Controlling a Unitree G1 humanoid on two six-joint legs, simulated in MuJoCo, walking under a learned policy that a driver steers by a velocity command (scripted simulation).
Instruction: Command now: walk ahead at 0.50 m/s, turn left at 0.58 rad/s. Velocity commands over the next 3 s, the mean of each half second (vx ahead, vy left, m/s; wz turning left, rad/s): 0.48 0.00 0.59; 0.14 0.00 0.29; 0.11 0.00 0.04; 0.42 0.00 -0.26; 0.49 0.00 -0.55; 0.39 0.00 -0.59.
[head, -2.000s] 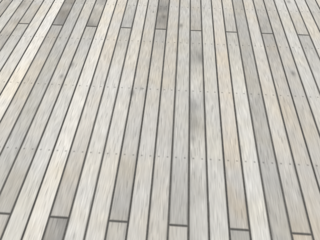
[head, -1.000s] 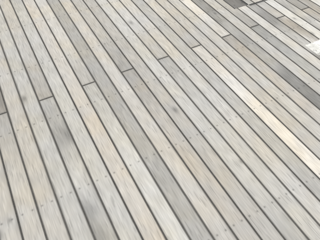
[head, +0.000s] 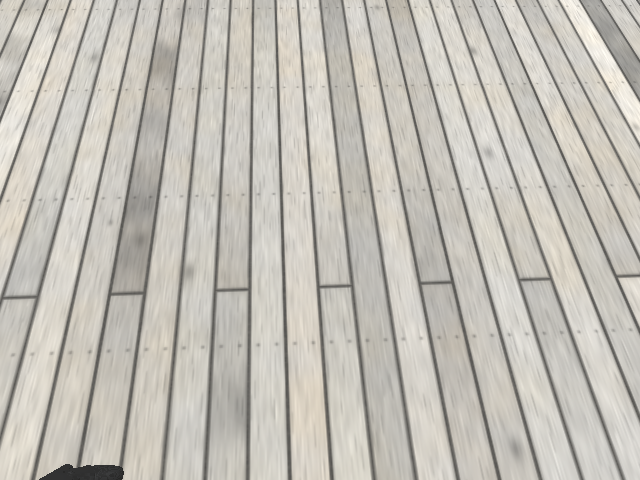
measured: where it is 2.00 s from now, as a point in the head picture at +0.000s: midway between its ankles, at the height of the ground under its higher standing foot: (255, 389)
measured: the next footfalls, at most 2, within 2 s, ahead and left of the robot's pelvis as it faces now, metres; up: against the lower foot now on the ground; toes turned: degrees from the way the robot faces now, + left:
right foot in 0.20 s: +0.30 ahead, -0.15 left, +0.00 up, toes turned +11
left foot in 0.68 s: +0.46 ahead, +0.16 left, +0.00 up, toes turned +24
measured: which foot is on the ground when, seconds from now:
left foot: down 0.00-0.22, up 0.24-0.66, down 0.68-1.00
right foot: up 0.00-0.18, down 0.20-0.68, up 0.70-1.00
